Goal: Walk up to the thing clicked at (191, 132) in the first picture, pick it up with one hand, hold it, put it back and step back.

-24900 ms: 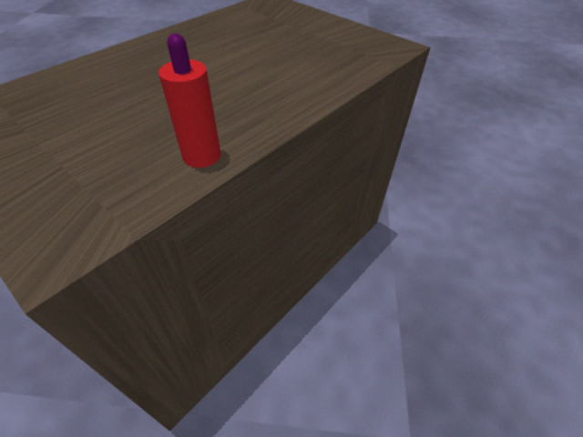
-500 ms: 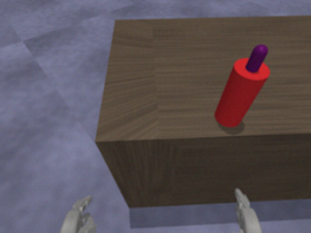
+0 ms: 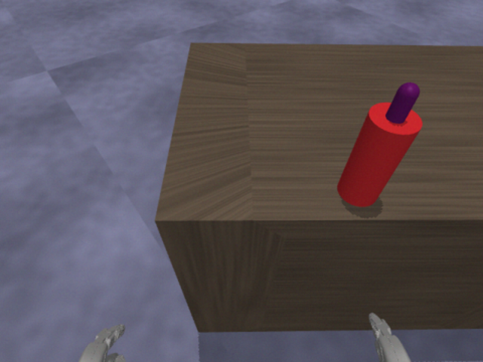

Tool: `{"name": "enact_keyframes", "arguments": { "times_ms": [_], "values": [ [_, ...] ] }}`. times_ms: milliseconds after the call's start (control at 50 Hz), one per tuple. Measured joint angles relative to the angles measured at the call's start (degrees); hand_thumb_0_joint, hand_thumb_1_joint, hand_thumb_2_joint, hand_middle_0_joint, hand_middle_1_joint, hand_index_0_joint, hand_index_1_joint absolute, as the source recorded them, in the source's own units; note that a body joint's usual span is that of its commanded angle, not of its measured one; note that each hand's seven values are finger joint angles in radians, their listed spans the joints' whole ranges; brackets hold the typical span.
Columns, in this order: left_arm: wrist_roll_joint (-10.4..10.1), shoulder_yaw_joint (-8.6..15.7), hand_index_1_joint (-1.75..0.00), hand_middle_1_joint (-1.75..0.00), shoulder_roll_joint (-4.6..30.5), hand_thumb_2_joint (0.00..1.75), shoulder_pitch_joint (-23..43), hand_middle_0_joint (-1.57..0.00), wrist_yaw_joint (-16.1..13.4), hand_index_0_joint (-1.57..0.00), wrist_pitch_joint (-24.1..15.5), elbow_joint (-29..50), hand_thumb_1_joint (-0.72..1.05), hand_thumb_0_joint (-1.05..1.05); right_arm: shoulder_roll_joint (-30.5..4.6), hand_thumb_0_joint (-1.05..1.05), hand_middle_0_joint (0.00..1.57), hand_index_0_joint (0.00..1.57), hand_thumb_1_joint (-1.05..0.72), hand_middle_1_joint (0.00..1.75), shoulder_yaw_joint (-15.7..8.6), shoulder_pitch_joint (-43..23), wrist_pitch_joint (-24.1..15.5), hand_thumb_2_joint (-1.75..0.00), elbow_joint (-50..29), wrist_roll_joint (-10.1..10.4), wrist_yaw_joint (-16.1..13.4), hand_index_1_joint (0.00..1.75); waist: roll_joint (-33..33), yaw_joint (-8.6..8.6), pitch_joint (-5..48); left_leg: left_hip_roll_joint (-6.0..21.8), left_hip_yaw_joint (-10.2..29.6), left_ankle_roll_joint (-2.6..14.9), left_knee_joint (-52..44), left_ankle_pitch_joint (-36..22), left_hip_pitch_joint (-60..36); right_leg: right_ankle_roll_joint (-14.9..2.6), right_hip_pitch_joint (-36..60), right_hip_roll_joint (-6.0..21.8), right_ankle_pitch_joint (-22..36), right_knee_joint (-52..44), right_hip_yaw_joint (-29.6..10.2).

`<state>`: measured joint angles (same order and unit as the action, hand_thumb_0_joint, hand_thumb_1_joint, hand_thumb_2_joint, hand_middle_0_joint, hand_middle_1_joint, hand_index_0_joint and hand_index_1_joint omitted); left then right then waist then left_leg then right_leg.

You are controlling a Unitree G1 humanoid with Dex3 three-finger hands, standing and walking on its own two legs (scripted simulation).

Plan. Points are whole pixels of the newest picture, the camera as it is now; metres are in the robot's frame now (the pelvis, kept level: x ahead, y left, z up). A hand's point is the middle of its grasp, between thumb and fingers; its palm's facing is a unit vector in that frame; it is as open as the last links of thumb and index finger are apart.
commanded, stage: home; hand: right
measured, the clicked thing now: (379, 147) +0.41 -0.22 +0.14
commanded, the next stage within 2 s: stand in 1.60 s
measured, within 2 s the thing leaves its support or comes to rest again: neither
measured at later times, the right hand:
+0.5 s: hand out of the picture +0.02 -0.27 -0.14, palm faces -0.08 +0.93 -0.36, open 17.5 cm
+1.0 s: hand out of the picture +0.04 -0.27 -0.14, palm faces -0.07 +0.93 -0.36, open 17.4 cm
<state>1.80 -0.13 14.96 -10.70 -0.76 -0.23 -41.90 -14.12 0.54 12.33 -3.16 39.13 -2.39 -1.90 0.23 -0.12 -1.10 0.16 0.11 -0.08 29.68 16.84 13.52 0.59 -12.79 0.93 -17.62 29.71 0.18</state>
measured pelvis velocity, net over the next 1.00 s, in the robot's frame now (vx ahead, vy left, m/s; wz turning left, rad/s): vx -0.03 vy -0.01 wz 0.02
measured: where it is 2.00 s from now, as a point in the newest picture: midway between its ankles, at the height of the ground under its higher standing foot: outside the picture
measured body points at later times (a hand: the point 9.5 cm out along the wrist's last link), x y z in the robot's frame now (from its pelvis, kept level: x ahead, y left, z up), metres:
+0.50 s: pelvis -0.04 -0.01 +0.01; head -0.04 -0.01 +0.46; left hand +0.01 +0.29 -0.13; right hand +0.02 -0.32 -0.12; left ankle -0.01 +0.12 -0.74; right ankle -0.02 -0.13 -0.74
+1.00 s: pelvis -0.03 -0.01 +0.01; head -0.03 -0.01 +0.46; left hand +0.03 +0.29 -0.12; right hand +0.05 -0.32 -0.12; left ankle -0.01 +0.12 -0.74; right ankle -0.02 -0.13 -0.74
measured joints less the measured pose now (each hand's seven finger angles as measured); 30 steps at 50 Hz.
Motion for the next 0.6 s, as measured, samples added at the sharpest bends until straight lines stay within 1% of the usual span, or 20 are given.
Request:
{"name": "enact_keyframes", "arguments": {
  "times_ms": [120,240,320,420,600],
  "values": [
    [0.0,1.0,-0.30,-0.30,4.1,0.90,-0.5,-0.20,0.9,-0.21,0.2,-5.5,0.90,0.01,-5.1,-0.01,0.06,0.06,0.56,0.05,-1.0,0.8,1.0,-0.04,8.4,0.4,1.1,0.05,0.6,0.12,1.1,0.2,0.4,-0.29,-0.9,-0.6,-2.1,-0.25,2.4,-0.2,0.7,-1.2,0.4],
    [-0.1,1.0,-0.29,-0.29,6.5,0.90,-0.8,-0.20,1.3,-0.20,0.6,-11.1,0.91,0.01,-7.7,-0.01,0.05,0.06,0.56,0.05,-0.8,0.4,1.6,-0.04,14.4,0.6,1.6,0.05,0.8,0.47,0.5,0.6,0.8,-0.61,-3.5,-2.9,-3.7,-0.56,4.2,-0.6,3.0,-4.1,0.8],
    [-0.3,0.5,-0.29,-0.29,6.8,0.90,-0.8,-0.20,1.7,-0.20,0.7,-14.5,0.91,0.01,-8.1,-0.01,0.05,0.06,0.56,0.05,-0.2,-0.2,1.9,-0.04,17.5,0.7,1.8,0.05,0.6,0.53,-0.3,0.8,1.0,-0.78,-5.4,-4.6,-4.2,-0.74,4.8,-0.8,4.7,-6.1,1.0],
    [-0.4,-0.2,-0.29,-0.29,6.4,0.90,-1.1,-0.20,2.0,-0.20,0.5,-17.9,0.91,0.01,-7.6,-0.01,0.05,0.06,0.56,0.05,0.7,-0.7,2.2,-0.04,20.3,0.9,2.2,0.05,0.3,0.39,-0.9,1.0,1.2,-0.99,-7.1,-6.1,-4.7,-0.93,5.3,-1.0,6.2,-7.8,1.2],
    [-0.7,-0.6,-0.29,-0.30,5.7,0.90,-1.1,-0.20,2.0,-0.20,0.3,-21.0,0.91,0.01,-6.6,-0.01,0.06,0.06,0.55,0.05,1.2,-1.2,2.4,-0.04,23.0,1.0,2.5,0.05,-0.3,0.06,-1.1,1.3,1.5,-1.19,-8.0,-7.1,-4.5,-1.17,5.4,-1.3,7.3,-9.1,1.5]
  ]
}}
